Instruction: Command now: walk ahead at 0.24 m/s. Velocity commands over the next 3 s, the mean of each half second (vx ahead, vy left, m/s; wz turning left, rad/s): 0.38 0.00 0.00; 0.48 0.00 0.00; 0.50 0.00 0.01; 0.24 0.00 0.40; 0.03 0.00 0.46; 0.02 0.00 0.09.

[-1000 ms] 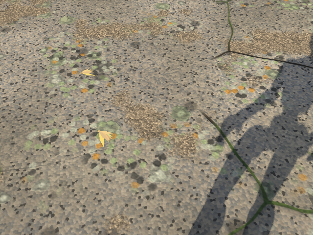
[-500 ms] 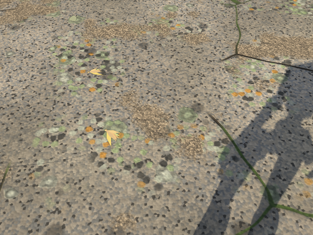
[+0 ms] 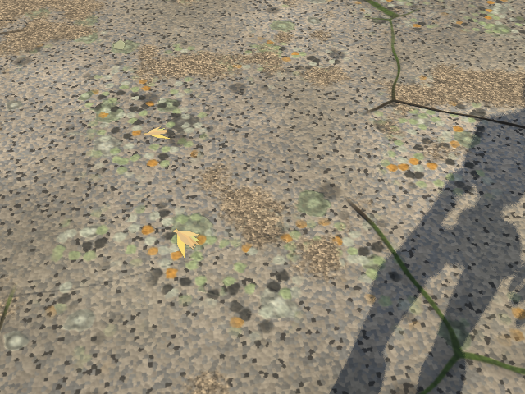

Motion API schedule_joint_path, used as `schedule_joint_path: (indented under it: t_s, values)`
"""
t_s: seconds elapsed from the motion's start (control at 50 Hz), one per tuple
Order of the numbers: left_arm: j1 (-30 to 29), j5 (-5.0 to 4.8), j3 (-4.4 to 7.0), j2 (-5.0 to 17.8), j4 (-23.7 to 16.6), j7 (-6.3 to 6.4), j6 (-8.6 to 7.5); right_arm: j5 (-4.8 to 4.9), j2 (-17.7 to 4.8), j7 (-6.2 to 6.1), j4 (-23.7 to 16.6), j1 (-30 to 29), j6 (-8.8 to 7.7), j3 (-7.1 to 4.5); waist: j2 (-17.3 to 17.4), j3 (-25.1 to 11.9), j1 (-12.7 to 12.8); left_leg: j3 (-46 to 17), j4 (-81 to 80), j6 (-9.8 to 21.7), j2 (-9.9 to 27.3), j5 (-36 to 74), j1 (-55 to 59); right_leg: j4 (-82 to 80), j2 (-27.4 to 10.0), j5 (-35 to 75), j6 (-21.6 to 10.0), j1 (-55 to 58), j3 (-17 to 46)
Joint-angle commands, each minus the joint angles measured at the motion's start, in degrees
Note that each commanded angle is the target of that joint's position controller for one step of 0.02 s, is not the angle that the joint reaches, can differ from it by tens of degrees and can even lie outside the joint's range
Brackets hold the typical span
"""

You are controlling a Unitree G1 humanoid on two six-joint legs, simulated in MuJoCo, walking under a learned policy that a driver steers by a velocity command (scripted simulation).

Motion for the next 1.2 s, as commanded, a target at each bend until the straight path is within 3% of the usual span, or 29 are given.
schedule_joint_path:
  t_s: [0.02, 0.06, 0.12, 0.14, 0.16, 0.18, 0.2, 0.24, 0.34, 0.46, 0.5, 0.54, 0.56, 0.58, 0.6, 0.62, 0.64, 0.66, 0.7, 0.8, 0.98, 1.04, 1.08, 1.1, 1.12, 1.14, 1.16, 1.18, 1.2]
  values:
    - [-2.5, 0.98, 0.27, 1.8, -4.5, -0.79, -1.53, -0.3, -8.7, -0.05, 0.2, 7.6, -0.05, -2.42, 9.0, 10.4, -2.3, -24.3, -18.7, 9.9, 17.4, -29.7, -2.9, 8.9, 0.0, -1.4, -1.2, -13.7, -4.6]
    - [-1.3, 0.46, 0.63, 2.4, -5.2, -1.41, -2.79, -0.52, -9.2, 0.27, -1.0, 4.6, -0.69, -2.85, 7.5, 9.3, -0.2, -22.2, -18.3, 9.8, 17.2, -24.4, -5.4, 7.4, -1.1, -1.8, -1.7, -10.0, -4.6]
    - [11.9, -0.42, 1.24, 1.8, -1.1, -1.33, -3.97, 0.26, -7.8, 0.69, -4.1, -3.8, -1.43, -2.96, 3.2, 9.2, 6.5, -10.5, -6.7, 5.7, 8.8, -19.6, -20.8, -8.2, 1.0, 1.8, -3.2, 12.7, -3.9]
    - [18.2, 0.25, 2.22, 5.7, -0.1, -0.66, -4.45, 0.07, -3.9, 1.06, -5.7, -5.6, -2.15, -1.98, -7.9, 7.3, 8.7, -2.6, 10.0, 3.3, 2.9, -14.7, -27.5, -18.1, -10.5, -9.2, -4.6, 19.4, 13.0]
    - [23.4, -0.28, 3.81, 11.6, 1.1, -0.79, -4.15, -0.37, -2.3, 1.53, -8.2, -6.9, -2.72, -1.47, -16.9, 7.9, 9.2, 3.8, 23.4, 2.4, -1.5, -13.3, -36.0, -26.3, -21.2, -22.1, -8.9, 19.9, 32.8]
    - [19.0, -0.05, 3.52, 9.5, 0.2, -0.64, -3.84, -1.93, -6.0, 2.03, -8.4, -7.7, -3.07, -2.17, -8.8, 11.9, 6.0, 0.4, 31.3, 3.0, 2.6, -9.1, -36.7, -26.0, -22.0, -22.5, -10.5, 14.3, 33.3]
    - [14.1, -0.1, 3.04, 7.7, -1.8, -0.88, -4.28, -1.69, -5.2, 2.7, -8.1, -7.3, -3.59, -2.09, -4.7, 12.6, 3.6, -0.7, 33.4, 3.1, 4.2, -4.0, -36.1, -25.8, -19.8, -17.5, -9.9, 11.3, 28.4]
    - [10.3, -0.5, 2.52, 6.0, -3.5, -0.88, -5.51, -1.24, -4.7, 3.61, -7.1, -5.8, -4.34, -2.17, -2.7, 10.5, 1.2, -0.2, 33.0, 1.8, 5.9, 3.0, -33.3, -26.3, -15.5, -2.4, -8.3, 11.7, 18.7]
    - [16.0, -0.6, 1.41, 3.9, -1.5, -0.61, -6.67, -1.15, -3.8, 3.86, -9.8, -11.8, -3.28, -2.07, -4.4, 7.5, 1.6, 4.4, 29.9, -0.5, 4.6, 8.1, -34.4, -22.7, -11.5, 29.4, -7.7, 15.2, 6.3]
    - [16.3, -0.4, 1.3, 5.9, -1.3, -0.21, -6.84, -0.2, -3.2, 3.6, -15.5, -23.2, -3.1, -0.85, -6.8, 9.0, 2.7, 8.6, 10.4, 1.3, 1.6, 12.0, -23.5, -21.8, -11.2, 43.8, -7.7, 11.9, 1.7]
    - [14.5, -0.48, 1.58, 7.1, -1.5, -0.17, -7.08, -0.15, -5.1, 2.87, -15.0, -18.9, -3.35, -1.56, -6.7, 6.4, -0.1, 9.0, 7.9, 3.7, -0.5, 11.3, -15.6, -16.0, -12.1, 59.0, -6.8, 13.5, 0.2]
    - [12.6, -0.64, 2.1, 8.6, -1.8, -0.14, -6.85, 0.09, -7.6, 1.98, -10.4, -4.4, -4.21, -3.09, -5.5, -1.3, -6.3, 8.6, 3.5, 6.0, -2.8, 12.4, -0.5, 0.7, -11.2, 66.6, -5.2, 14.2, -1.7]
    - [12.1, -0.83, 2.08, 8.5, -2.3, -0.36, -6.76, -0.62, -9.7, 1.43, -7.8, 4.1, -4.65, -4.11, -4.4, -5.6, -9.5, 4.7, 1.8, 7.2, 1.1, 11.0, 11.8, 12.7, -9.4, 55.6, -4.6, 6.7, -2.5]
    - [14.9, -1.55, 1.16, 3.8, -4.0, -0.91, -6.61, -2.13, -15.3, 1.12, -7.1, 11.1, -4.81, -5.51, 4.6, -12.8, -9.2, -16.2, -0.1, 11.1, 17.3, -0.6, 25.3, 32.6, -3.9, 27.0, -3.4, -7.2, -5.4]
    - [17.7, -2.09, 1.87, 3.3, -3.9, -1.43, -6.35, -1.1, -15.8, 2.0, -7.3, 9.1, -4.02, -5.76, 11.0, -16.0, -6.2, -42.1, -11.3, 17.4, 25.8, -4.9, 27.9, 48.9, 4.5, -4.7, -2.8, -19.8, -1.4]
    - [12.6, -0.94, 2.59, 5.9, -5.5, -1.39, -6.03, 0.25, -13.6, 2.32, -8.2, 1.6, -3.99, -5.29, 5.7, -6.9, -3.3, -36.6, -14.0, 16.1, 23.6, -11.1, 19.6, 50.4, -0.3, 0.4, -3.7, -24.5, 1.4]
    - [7.2, -0.35, 2.75, 6.1, -6.9, -1.7, -6.22, 0.61, -9.2, 2.54, -9.3, -3.2, -4.48, -4.14, 1.8, -0.2, -2.5, -28.4, -15.7, 14.6, 21.6, -8.9, 10.8, 47.6, -2.7, 5.4, -3.9, -24.7, 0.9]
    - [5.4, -0.3, 2.8, 4.9, -7.3, -1.87, -6.2, 0.25, -6.5, 2.56, -9.1, -4.9, -5.11, -3.37, -0.2, 3.6, -0.6, -22.3, -17.4, 12.7, 18.9, -2.1, 4.1, 43.8, -4.5, 7.6, -3.9, -22.3, 0.7]
    - [6.6, 0.8, 2.75, 2.9, -7.0, -2.4, -4.79, -0.07, -3.6, 2.01, -7.4, -3.3, -6.16, -2.21, 0.9, 4.0, 2.4, -14.0, -18.3, 10.2, 15.0, 7.7, -1.9, 38.6, -6.1, 8.5, -2.9, -16.8, 0.6]
    - [-2.3, 0.84, 3.09, 3.4, -10.8, -3.17, -2.89, 0.12, -6.3, 1.65, -5.4, 3.9, -7.17, -2.15, 2.3, 6.1, 2.1, -6.5, -20.4, 9.6, 12.4, 18.3, -0.4, 29.7, -7.3, 14.8, -0.5, -23.9, -2.9]
    - [-21.4, -0.48, 2.14, 2.9, -17.4, -3.49, -3.45, -0.14, -6.2, 0.87, -3.1, 13.9, -6.91, -1.3, 4.1, 6.9, -3.3, -1.8, -17.4, 7.0, 12.0, 37.0, 12.7, 5.0, -3.2, 23.9, -0.7, -24.8, -8.1]
    - [-20.6, -0.47, 2.56, 4.0, -18.0, -3.14, -4.14, -0.74, -7.2, 0.38, -2.9, 13.0, -6.71, -1.51, 4.6, 6.1, -1.5, -1.0, -12.2, 7.3, 13.8, 49.2, 17.6, 1.4, -1.2, 18.2, -3.2, -21.0, -8.5]
    - [-11.4, -0.4, 3.63, 5.9, -15.3, -2.35, -4.77, -0.87, -8.4, 0.23, -3.0, 11.4, -6.58, -1.86, 5.4, 1.3, 2.7, -0.1, -1.3, 6.3, 13.6, 62.1, 18.3, -1.0, 2.1, 13.9, -5.5, -9.9, -9.3]
    - [-2.0, 0.0, 4.46, 7.1, -12.2, -1.83, -5.31, -0.46, -8.7, 0.34, -3.2, 10.1, -6.38, -1.91, 4.4, -3.2, 6.8, 1.3, 9.1, 5.4, 12.2, 58.8, 14.4, -5.1, 2.1, 17.2, -7.0, 1.8, -8.9]
    - [7.9, 1.5, 5.78, 11.2, -10.1, -1.17, -5.68, 0.23, -7.2, 0.59, -5.0, 9.4, -6.54, -1.4, 1.1, -9.6, 10.3, 2.6, 24.5, 4.6, 10.0, 41.2, 2.5, -5.2, -8.0, 13.2, -9.9, 17.0, 1.9]
    - [11.3, 2.21, 7.22, 16.6, -9.7, -1.34, -5.35, 2.64, -0.9, 1.4, -5.9, 16.8, -6.37, -0.37, -12.2, -17.2, 6.9, 5.4, 48.3, 1.9, -1.3, -5.0, -19.6, -9.4, -26.1, 11.9, -19.8, 33.6, 31.6]
    - [7.4, -0.15, 6.78, 13.5, -9.9, -1.99, -4.47, 1.03, -7.4, 1.16, -5.6, 12.3, -6.12, -2.14, -2.7, -14.7, 6.6, -2.5, 52.9, 2.9, -0.4, -8.6, -25.2, -14.3, -23.6, 7.3, -18.8, 29.1, 35.5]
    - [0.4, -0.85, 5.88, 10.7, -10.9, -2.19, -4.57, 0.58, -7.1, 1.3, -7.8, 6.6, -6.33, -2.36, -2.3, -5.0, 4.1, -2.9, 50.7, 3.1, 2.7, -3.1, -27.7, -16.0, -21.5, 7.9, -16.3, 20.0, 25.4]
    - [-2.6, -0.61, 5.04, 7.4, -11.2, -2.43, -5.1, 0.36, -6.4, 1.43, -8.4, 3.8, -6.56, -2.33, 0.1, -0.7, 2.7, -2.8, 47.5, 3.0, 4.5, 0.4, -26.0, -18.2, -19.0, 13.7, -14.4, 12.9, 19.6]
Next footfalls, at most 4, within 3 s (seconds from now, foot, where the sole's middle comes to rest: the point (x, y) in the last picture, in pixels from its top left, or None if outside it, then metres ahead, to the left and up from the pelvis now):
0.56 left None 0.40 0.05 -0.78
1.12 right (308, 334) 0.72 -0.10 -0.78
1.66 left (246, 250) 1.01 0.08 -0.78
2.32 right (300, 240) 1.04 -0.09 -0.78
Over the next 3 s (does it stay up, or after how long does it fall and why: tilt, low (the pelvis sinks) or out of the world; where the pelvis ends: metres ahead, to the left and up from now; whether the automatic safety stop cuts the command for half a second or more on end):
stays up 0.95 -0.03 0.00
